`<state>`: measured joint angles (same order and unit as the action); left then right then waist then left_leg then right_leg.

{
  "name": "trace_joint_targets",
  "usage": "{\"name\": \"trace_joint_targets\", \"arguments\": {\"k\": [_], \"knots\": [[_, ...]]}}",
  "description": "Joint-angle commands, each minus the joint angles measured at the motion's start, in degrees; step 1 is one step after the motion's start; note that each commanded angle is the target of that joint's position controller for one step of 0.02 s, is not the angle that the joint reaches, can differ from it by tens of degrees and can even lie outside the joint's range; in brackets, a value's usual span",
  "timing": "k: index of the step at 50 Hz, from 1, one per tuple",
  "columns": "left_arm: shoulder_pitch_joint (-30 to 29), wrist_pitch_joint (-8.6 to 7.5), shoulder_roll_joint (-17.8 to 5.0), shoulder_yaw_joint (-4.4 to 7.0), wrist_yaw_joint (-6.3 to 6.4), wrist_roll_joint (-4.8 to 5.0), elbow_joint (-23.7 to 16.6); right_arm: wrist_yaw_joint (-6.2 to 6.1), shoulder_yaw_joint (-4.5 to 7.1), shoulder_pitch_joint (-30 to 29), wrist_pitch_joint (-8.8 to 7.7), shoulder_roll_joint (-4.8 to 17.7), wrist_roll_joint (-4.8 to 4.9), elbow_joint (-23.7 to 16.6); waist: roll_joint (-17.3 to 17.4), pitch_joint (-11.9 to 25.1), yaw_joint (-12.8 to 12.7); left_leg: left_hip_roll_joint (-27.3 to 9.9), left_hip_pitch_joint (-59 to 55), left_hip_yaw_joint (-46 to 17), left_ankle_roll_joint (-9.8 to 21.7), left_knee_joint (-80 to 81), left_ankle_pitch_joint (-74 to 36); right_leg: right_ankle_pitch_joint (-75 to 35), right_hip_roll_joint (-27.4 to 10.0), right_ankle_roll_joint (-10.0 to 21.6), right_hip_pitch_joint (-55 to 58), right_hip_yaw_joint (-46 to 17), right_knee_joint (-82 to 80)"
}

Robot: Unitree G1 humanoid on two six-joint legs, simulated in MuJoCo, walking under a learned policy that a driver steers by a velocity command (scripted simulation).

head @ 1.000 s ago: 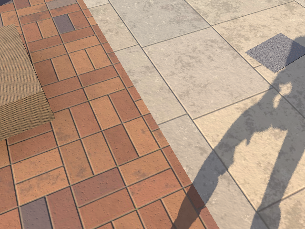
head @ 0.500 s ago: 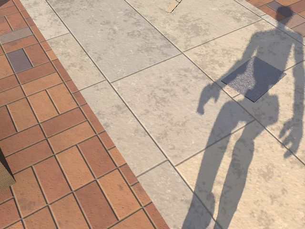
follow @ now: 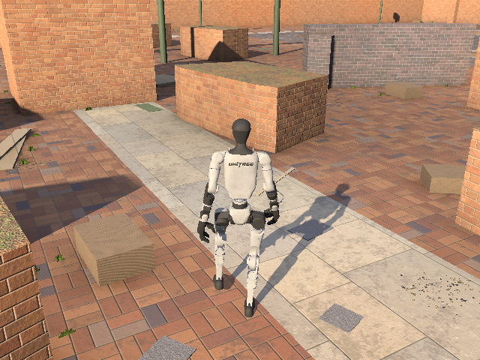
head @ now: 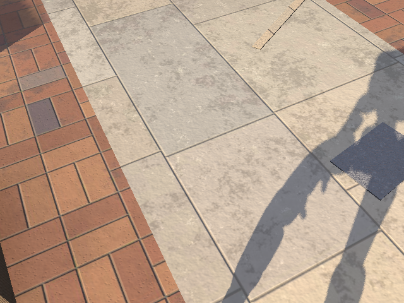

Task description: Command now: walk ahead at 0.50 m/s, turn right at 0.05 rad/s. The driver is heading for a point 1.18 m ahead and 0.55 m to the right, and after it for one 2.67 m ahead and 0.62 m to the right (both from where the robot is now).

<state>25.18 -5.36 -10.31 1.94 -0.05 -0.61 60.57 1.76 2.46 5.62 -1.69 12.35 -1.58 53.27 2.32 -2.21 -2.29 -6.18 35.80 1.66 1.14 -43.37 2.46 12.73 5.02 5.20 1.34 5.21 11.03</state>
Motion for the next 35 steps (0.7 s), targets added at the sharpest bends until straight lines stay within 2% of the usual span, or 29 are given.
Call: {"name": "trace_joint_targets", "arguments": {"k": [1, 3, 5, 6, 7, 8, 9, 10, 11, 12, 13, 15, 16, 18, 21, 24, 27, 30, 31, 33, 34, 35], "knots": [[3.8, -0.55, -7.4, 1.11, 0.46, -0.12, -1.0, -0.08, -0.22, -7.5, -0.80, 2.0, 0.23, -4.9, -5.8, -3.9, -0.9, 2.1, -0.1, 2.7, 0.4, 5.9, -2.6, -24.3, -15.5, 5.8, -1.4, -7.8, -3.3], [5.0, -0.17, -7.9, 1.18, 0.80, -0.47, -0.3, -0.21, -0.09, -9.5, -1.15, 2.7, 0.20, -6.2, -5.8, -4.3, -1.1, 2.7, 0.8, 2.1, 1.1, 8.1, -0.5, -28.0, -16.9, 6.4, 2.6, -9.5, -1.0], [3.8, 0.15, -8.9, 1.51, 1.16, -0.83, -0.4, -0.36, 0.17, -8.7, -1.82, 3.6, 0.34, -6.8, -6.0, -3.8, 0.1, 3.6, -1.4, 1.6, 2.1, 10.4, 3.3, -33.7, -17.9, 6.3, 5.0, -10.6, 2.4], [2.3, 0.22, -9.5, 1.69, 1.24, -0.95, -0.7, -0.59, 0.45, -6.0, -2.25, 4.2, 0.45, -6.3, -6.2, -2.6, 1.7, 4.8, -6.1, 1.8, 2.8, 12.2, 5.6, -39.1, -17.7, 5.5, 4.5, -10.4, 5.4], [1.0, 0.25, -10.0, 1.87, 1.16, -0.91, -1.0, -1.02, 0.96, -0.7, -2.69, 5.2, 0.42, -4.7, -6.4, 0.0, 4.0, 6.6, -13.5, 2.5, 3.6, 14.1, 7.1, -44.9, -16.8, 4.7, 3.5, -10.2, 11.0], [-0.2, 0.29, -9.8, 1.79, 0.88, -0.50, -1.3, -1.63, 1.75, 8.8, -3.40, 6.6, -0.06, -1.8, -4.3, 5.1, 8.1, 6.8, -26.3, 2.5, 5.0, 17.9, 4.0, -43.3, -14.1, 3.5, -0.6, -8.3, 21.5], [-0.5, 0.07, -7.7, 1.19, 0.59, 0.28, -3.2, -2.51, 3.07, 18.9, -3.98, 11.2, -1.65, -0.1, 0.2, 12.8, 11.3, -4.3, -42.0, -8.8, 7.6, 18.5, 8.5, -26.8, -10.7, 2.4, -11.9, -6.5, 37.2], [6.9, 0.43, -1.3, 0.15, 0.55, 2.53, -4.2, -2.31, 4.46, 20.8, -3.55, 16.8, -2.28, -0.3, 13.5, 20.0, 7.7, -20.6, -56.0, -34.0, 14.0, 24.0, 12.2, 14.5, -0.8, 0.1, -31.6, -2.2, 56.7], [3.7, 1.13, -8.1, 1.91, 1.00, 0.77, -3.5, -1.97, 3.74, 16.3, -2.64, 12.6, -0.60, -1.6, 4.3, 16.9, 7.1, -18.8, -50.2, -36.5, 13.1, 27.0, 16.3, 15.4, -3.6, 1.1, -35.2, -8.4, 62.0], [-0.5, 1.27, -8.0, 2.38, 0.71, 0.48, -4.5, -1.91, 2.54, 10.6, -2.65, 8.4, -0.13, -2.5, 1.1, 8.4, 5.0, -16.7, -41.9, -27.1, 11.4, 28.4, 16.5, 10.2, -6.2, 1.2, -36.4, -8.9, 61.6], [-2.7, 1.34, -6.3, 2.17, 0.38, 0.38, -5.0, -1.80, 1.86, 7.9, -3.01, 5.7, -0.10, -2.6, -0.2, 4.0, 4.0, -14.2, -35.3, -20.2, 9.9, 30.7, 12.2, 6.6, -8.2, 1.0, -35.3, -8.6, 59.4], [-2.9, 2.74, -5.0, 2.44, -0.49, -0.89, -5.1, -2.39, 1.17, 7.5, -3.68, 3.4, 0.23, -1.6, 2.2, 1.1, 1.7, -10.2, -28.6, -10.8, 7.0, 33.0, 6.7, 4.0, -10.1, 0.1, -32.2, -8.1, 56.4], [-2.8, 3.50, -4.2, 2.47, -0.89, -1.04, -5.3, -2.49, 1.07, 8.7, -4.18, 3.2, 0.37, -1.0, 2.5, 1.3, 1.2, -9.9, -27.7, -8.5, 6.8, 33.4, 4.2, 3.3, -10.1, -0.3, -31.5, -7.7, 56.1], [-5.1, 4.49, -3.4, 2.46, -1.46, -1.11, -6.6, -2.54, 1.30, 10.9, -5.11, 3.9, 0.88, -0.1, 2.0, 0.6, 0.7, -9.7, -27.7, -4.5, 6.9, 34.7, 0.5, 0.8, -10.7, -0.9, -33.9, -7.0, 55.2], [-11.3, 5.18, -3.6, 2.35, -2.16, -1.21, -9.1, -2.61, 1.50, 13.2, -5.50, 4.7, 0.63, 0.5, 1.6, -1.1, 1.1, -9.1, -28.8, 0.6, 6.9, 35.9, -1.8, -5.2, -11.7, -1.8, -39.3, -6.0, 51.6], [-17.8, 5.01, -3.4, 1.83, -2.86, -1.05, -11.8, -2.63, 1.35, 14.7, -5.46, 4.6, 0.50, 1.1, 1.4, -2.9, 2.0, -7.7, -29.7, 5.4, 6.7, 36.1, -5.3, -10.6, -11.2, -2.3, -40.1, -4.2, 41.6], [-23.7, 4.87, -3.0, 1.12, -3.43, -1.21, -14.2, -2.91, 1.61, 16.9, -5.33, 6.0, 0.53, 1.6, 1.5, -3.6, 3.5, -8.4, -32.2, 8.9, 6.4, 35.6, -9.5, -13.1, -10.1, -1.5, -37.6, -0.6, 32.3], [-27.0, 4.78, -3.9, 1.12, -3.75, -1.53, -16.1, -3.31, 1.93, 19.6, -4.54, 7.0, 0.37, 2.5, 1.6, -4.0, 4.3, -9.9, -38.2, 11.2, 6.1, 33.0, -15.5, -9.5, -8.9, 0.5, -36.9, 1.7, 27.7], [-27.1, 4.74, -4.3, 1.26, -3.75, -1.62, -16.4, -3.48, 2.03, 19.8, -4.13, 7.4, 0.29, 2.6, 1.9, -3.8, 4.0, -10.2, -39.9, 12.2, 5.9, 31.0, -20.6, -7.2, -8.0, 1.4, -35.8, 2.5, 26.5], [-24.2, 4.79, -5.3, 1.81, -3.36, -1.80, -16.0, -3.74, 2.47, 19.3, -3.33, 9.0, 0.18, 2.5, 3.4, -1.5, 2.4, -10.5, -42.4, 14.0, 5.3, 23.5, -37.6, -1.2, -4.4, 3.6, -30.6, 4.6, 25.5], [-20.2, 4.67, -6.2, 2.31, -3.05, -1.78, -15.0, -3.74, 2.76, 19.1, -2.72, 10.0, 0.15, 2.4, 3.8, 0.8, 0.6, -10.5, -43.0, 14.5, 5.2, 16.6, -43.7, 1.8, -2.3, 4.8, -26.3, 5.2, 24.6], [-14.1, 4.21, -7.3, 3.08, -2.62, -1.76, -13.3, -3.55, 2.97, 18.7, -2.05, 10.7, 0.24, 2.0, 3.4, 4.5, -1.7, -10.3, -41.5, 14.8, 4.8, 6.5, -43.2, 2.6, -0.1, 6.3, -19.1, 5.1, 22.0]]}}
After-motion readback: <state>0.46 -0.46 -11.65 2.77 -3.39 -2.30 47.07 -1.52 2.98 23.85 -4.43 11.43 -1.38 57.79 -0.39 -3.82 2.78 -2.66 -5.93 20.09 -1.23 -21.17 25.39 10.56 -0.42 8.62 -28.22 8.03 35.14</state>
